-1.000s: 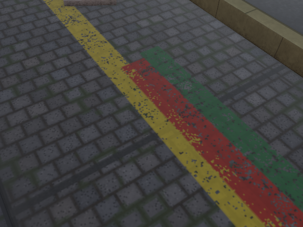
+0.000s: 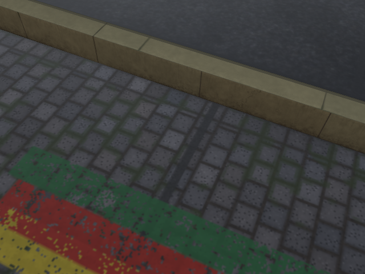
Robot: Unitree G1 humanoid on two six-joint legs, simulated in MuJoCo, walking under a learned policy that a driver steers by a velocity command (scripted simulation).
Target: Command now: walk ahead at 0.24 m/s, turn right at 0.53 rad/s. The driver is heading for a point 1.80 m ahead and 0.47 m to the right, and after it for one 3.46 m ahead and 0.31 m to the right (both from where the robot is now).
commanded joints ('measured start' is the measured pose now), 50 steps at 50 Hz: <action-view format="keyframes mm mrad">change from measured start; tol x32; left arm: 1 17 15 0 -66 3 1 -9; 50 67 164 43 -56 29 47 37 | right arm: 1 -90 -172 -43 -55 9 3 -19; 50 -59 -140 -10 -82 14 58 7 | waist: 1 35 160 -89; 13 59 -265 -407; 31 7 -107 -155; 34 29 338 -96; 50 20 41 -156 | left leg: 1 79 259 -89 -104 646 167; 10 126 247 43 177 589 75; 13 -445 -41 -65 954 -520 -84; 31 -43 -13 -110 108 -47 -42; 34 19 438 -597 -117 80 237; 50 -155 127 -233 136 124 36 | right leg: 1 10 -33 -19 -142 150 15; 10 288 46 -115 -566 235 -100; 12 722 -215 272 -562 951 -265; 30 324 -82 425 -700 102 -221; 34 -29 165 99 -119 -290 -28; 39 4 114 64 199 -83 48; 45 290 47 -42 -384 -143 67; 50 681 -131 97 -626 502 -67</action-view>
